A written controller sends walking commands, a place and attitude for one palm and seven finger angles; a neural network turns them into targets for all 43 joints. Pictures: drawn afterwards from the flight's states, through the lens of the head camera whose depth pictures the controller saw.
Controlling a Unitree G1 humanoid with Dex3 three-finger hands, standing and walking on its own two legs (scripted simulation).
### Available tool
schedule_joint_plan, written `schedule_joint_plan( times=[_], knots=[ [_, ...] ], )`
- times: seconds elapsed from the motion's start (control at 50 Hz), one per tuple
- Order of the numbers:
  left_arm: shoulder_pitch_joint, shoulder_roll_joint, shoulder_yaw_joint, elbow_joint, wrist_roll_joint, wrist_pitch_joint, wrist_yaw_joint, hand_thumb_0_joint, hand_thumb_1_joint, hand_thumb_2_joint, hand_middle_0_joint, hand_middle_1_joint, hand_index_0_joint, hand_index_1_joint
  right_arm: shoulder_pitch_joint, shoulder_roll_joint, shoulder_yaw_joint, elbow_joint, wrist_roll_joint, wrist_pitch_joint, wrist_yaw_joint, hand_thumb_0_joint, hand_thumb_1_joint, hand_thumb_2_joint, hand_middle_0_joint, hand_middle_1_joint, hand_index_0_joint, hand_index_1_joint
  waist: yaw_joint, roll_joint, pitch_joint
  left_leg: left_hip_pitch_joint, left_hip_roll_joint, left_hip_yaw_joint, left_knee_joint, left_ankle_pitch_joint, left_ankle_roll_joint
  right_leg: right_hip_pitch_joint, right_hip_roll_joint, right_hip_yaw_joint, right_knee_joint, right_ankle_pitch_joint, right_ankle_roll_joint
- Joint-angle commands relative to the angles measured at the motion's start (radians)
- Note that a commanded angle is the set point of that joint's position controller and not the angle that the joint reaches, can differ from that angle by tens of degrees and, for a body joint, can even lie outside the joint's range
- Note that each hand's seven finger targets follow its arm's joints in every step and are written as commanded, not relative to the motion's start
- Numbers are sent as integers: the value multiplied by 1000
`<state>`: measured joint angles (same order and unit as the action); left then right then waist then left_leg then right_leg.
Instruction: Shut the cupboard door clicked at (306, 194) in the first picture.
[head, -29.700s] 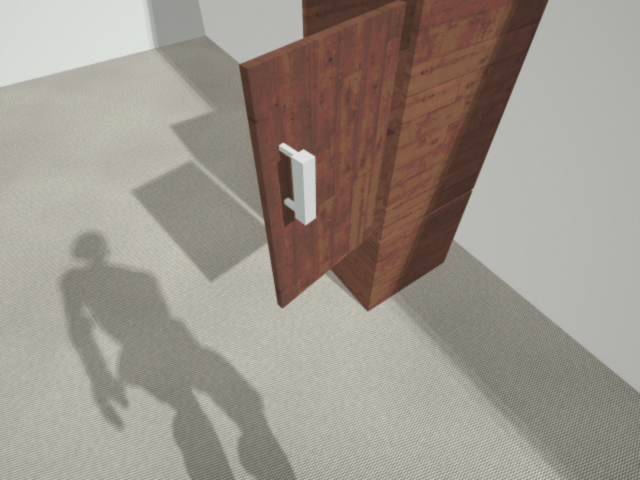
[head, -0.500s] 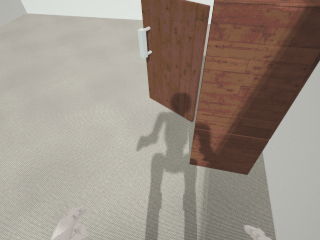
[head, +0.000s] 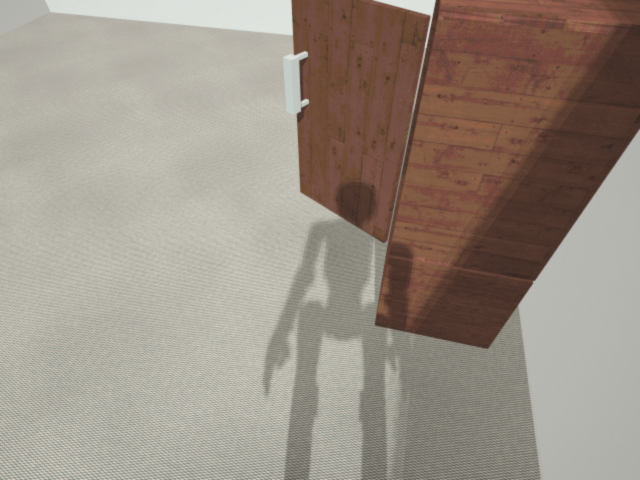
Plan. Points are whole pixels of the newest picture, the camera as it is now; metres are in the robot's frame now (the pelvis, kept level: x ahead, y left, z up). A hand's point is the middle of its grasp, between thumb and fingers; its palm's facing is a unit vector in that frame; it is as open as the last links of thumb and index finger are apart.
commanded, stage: let the arm hang, fingers relaxed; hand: left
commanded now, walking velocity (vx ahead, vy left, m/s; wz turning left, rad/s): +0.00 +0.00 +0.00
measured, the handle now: (298, 82) +0.97 +0.11 +0.04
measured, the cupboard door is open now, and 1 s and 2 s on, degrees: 61 61 61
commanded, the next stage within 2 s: look to check the result in 0.40 s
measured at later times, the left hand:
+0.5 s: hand out of the picture +0.00 +0.15 -0.18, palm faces +0.04 -0.99 -0.17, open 7.4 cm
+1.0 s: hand out of the picture +0.02 +0.17 -0.17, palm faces +0.02 -0.98 -0.21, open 7.4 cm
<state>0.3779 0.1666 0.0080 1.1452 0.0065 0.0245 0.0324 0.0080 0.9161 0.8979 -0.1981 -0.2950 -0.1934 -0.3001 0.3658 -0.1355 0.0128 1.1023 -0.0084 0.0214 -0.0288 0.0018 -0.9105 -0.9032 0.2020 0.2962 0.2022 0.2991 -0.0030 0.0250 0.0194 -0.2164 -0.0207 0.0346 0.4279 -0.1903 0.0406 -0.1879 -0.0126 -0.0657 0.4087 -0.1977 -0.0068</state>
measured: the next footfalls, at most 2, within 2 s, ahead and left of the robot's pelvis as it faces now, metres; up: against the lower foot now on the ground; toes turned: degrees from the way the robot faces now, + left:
right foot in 1.88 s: +0.11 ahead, -0.15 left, +0.00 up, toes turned +27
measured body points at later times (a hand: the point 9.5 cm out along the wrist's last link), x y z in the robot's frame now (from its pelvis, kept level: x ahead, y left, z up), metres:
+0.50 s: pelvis +0.01 -0.01 +0.00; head +0.01 -0.01 +0.45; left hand +0.00 +0.21 -0.16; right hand -0.02 -0.22 -0.16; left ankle +0.03 +0.09 -0.74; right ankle +0.02 -0.12 -0.74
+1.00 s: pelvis +0.02 -0.01 +0.00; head +0.02 -0.02 +0.45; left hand +0.02 +0.22 -0.16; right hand +0.02 -0.24 -0.16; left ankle +0.03 +0.09 -0.74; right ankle +0.02 -0.12 -0.74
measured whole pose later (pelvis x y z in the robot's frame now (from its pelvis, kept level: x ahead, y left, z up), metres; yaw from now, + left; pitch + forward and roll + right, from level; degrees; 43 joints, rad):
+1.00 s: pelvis +0.02 -0.01 +0.00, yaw -1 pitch -2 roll +0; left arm 0.29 0.16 0.01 1.13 0.01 0.00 0.03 0.01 0.91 0.90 -0.20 -0.30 -0.19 -0.30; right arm 0.28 -0.17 0.00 1.11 -0.01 0.00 -0.03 0.00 -0.91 -0.90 0.20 0.30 0.20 0.30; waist 0.00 0.01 0.03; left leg -0.16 -0.01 0.04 0.39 -0.21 0.02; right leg -0.14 0.00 -0.06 0.38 -0.22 -0.02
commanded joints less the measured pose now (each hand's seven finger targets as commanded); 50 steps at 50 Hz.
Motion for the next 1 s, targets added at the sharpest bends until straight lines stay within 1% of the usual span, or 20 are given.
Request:
schedule_joint_plan(
  times=[0.0, 0.06, 0.18, 0.24, 0.26, 0.3, 0.32, 0.4, 0.42, 0.46, 0.54, 0.64, 0.68, 0.72, 0.76, 0.8, 0.88, 0.9, 0.96, 0.98],
  knots=[
    [52, 67, 14, -25, 7, -21, 4, 0, 900, 900, -200, -300, -200, -300, 58, -97, -21, -21, -5, -19, -9, 0, -900, -900, 200, 300, 200, 300, 0, -43, 92, -80, 114, -142, -151, -154, 7, -47, -73, 108, -84, -109, -31],
    [59, 54, 15, -25, 7, -23, 5, 0, 900, 900, -200, -300, -200, -300, 54, -94, -21, -18, -5, -22, -10, 0, -900, -900, 200, 300, 200, 300, 1, -32, 96, -77, 113, -139, -152, -151, 7, -54, -70, 111, -79, -96, -29],
    [57, 56, 16, -27, 7, -31, 8, 0, 900, 900, -200, -300, -200, -300, 52, -79, -20, -11, -1, -27, -10, 0, -900, -900, 200, 300, 200, 300, -1, -33, 87, -41, 105, -114, -125, -53, 1, -53, -77, 112, -85, -52, -30],
    [52, 45, 17, -26, 7, -32, 8, 0, 900, 900, -200, -300, -200, -300, 46, -74, -19, -8, -4, -27, -11, 0, -900, -900, 200, 300, 200, 300, -2, -15, 103, -45, 100, -107, -129, -59, -3, -59, -79, 117, -90, -59, -30],
    [47, 49, 17, -26, 7, -31, 8, 0, 900, 900, -200, -300, -200, -300, 48, -71, -19, -8, -4, -27, -11, 0, -900, -900, 200, 300, 200, 300, -3, -25, 114, -49, 99, -109, -129, -59, -3, -61, -80, 113, -90, -60, -30],
    [47, 50, 18, -29, 6, -32, 7, 0, 900, 900, -200, -300, -200, -300, 46, -72, -19, -8, -4, -29, -11, 0, -900, -900, 200, 300, 200, 300, -1, -3, 97, -42, 100, -109, -127, -43, -3, -48, -81, 115, -89, -46, -31],
    [43, 50, 18, -27, 6, -32, 7, 0, 900, 900, -200, -300, -200, -300, 45, -72, -19, -8, -4, -28, -11, 0, -900, -900, 200, 300, 200, 300, -1, -6, 103, -42, 99, -105, -126, -49, -6, -49, -80, 114, -92, -52, -31],
    [33, 56, 21, -31, 5, -34, 7, 0, 900, 900, -200, -300, -200, -300, 44, -82, -20, -12, -4, -31, -12, 0, -900, -900, 200, 300, 200, 300, -2, -17, 78, -29, 104, -110, -123, -13, -4, -27, -80, 113, -88, -25, -32],
    [30, 56, 21, -33, 4, -34, 6, 0, 900, 900, -200, -300, -200, -300, 44, -83, -21, -10, -4, -31, -13, 0, -900, -900, 200, 300, 200, 300, -1, -8, 79, -30, 104, -108, -124, -15, -5, -24, -81, 115, -90, -25, -32],
    [27, 63, 22, -32, 3, -35, 6, 0, 900, 900, -200, -300, -200, -300, 43, -89, -21, -9, -4, -33, -13, 0, -900, -900, 200, 300, 200, 300, 0, -23, 62, -18, 104, -107, -118, 11, -5, -10, -82, 113, -89, -11, -33],
    [21, 68, 23, -32, 2, -36, 6, 0, 900, 900, -200, -300, -200, -300, 36, -95, -21, -6, -3, -34, -14, 0, -900, -900, 200, 300, 200, 300, 0, -14, 63, -4, 109, -105, -116, 46, -4, -6, -84, 112, -90, 8, -35],
    [9, 78, 23, -31, 2, -34, 5, 0, 900, 900, -200, -300, -200, -300, 27, -104, -23, -5, -2, -31, -14, 0, -900, -900, 200, 300, 200, 300, 0, -23, 76, 1, 112, -103, -119, 34, -6, -9, -82, 113, -96, -3, -35],
    [4, 95, 25, -33, 3, -35, 5, 0, 900, 900, -200, -300, -200, -300, 24, -115, -24, -8, 0, -31, -14, 0, -900, -900, 200, 300, 200, 300, 1, -29, 73, 2, 113, -104, -118, 38, -5, -3, -81, 113, -99, -4, -36],
    [0, 92, 25, -33, 2, -35, 4, 0, 900, 900, -200, -300, -200, -300, 18, -116, -24, -8, -2, -32, -13, 0, -900, -900, 200, 300, 200, 300, -1, -34, 63, 10, 112, -103, -117, 44, -6, 1, -84, 115, -99, 2, -35],
    [-4, 97, 24, -33, 2, -36, 3, 0, 900, 900, -200, -300, -200, -300, 9, -121, -24, -7, -2, -32, -13, 0, -900, -900, 200, 300, 200, 300, 0, -35, 73, 14, 112, -100, -117, 46, -6, -5, -86, 116, -104, 2, -35],
    [-9, 105, 26, -34, 3, -38, 3, 0, 900, 900, -200, -300, -200, -300, 4, -126, -25, -8, -1, -33, -12, 0, -900, -900, 200, 300, 200, 300, -3, -30, 53, 26, 114, -99, -112, 68, -6, 6, -88, 116, -103, 20, -37],
    [-16, 119, 25, -36, 4, -38, 3, 0, 900, 900, -200, -300, -200, -300, -11, -137, -27, -11, 0, -30, -11, 0, -900, -900, 200, 300, 200, 300, -1, -32, 77, 25, 113, -97, -114, 56, -8, -6, -87, 116, -115, 6, -37],
    [-24, 114, 25, -37, 3, -38, 2, 0, 900, 900, -200, -300, -200, -300, -17, -136, -26, -10, -2, -30, -11, 0, -900, -900, 200, 300, 200, 300, -3, -20, 85, 21, 113, -98, -118, 52, -9, -8, -88, 119, -116, 4, -37],
    [-34, 121, 24, -36, 3, -38, 0, 0, 900, 900, -200, -300, -200, -300, -26, -144, -26, -9, -3, -30, -11, 0, -900, -900, 200, 300, 200, 300, -4, -26, 80, 25, 112, -99, -121, 43, -10, -4, -87, 123, -121, 0, -36],
    [-29, 132, 27, -39, 4, -40, 0, 0, 900, 900, -200, -300, -200, -300, -29, -154, -29, -13, -1, -31, -10, 0, -900, -900, 200, 300, 200, 300, -1, -18, 59, 37, 115, -97, -115, 64, -9, 6, -89, 120, -119, 18, -38]
  ],
)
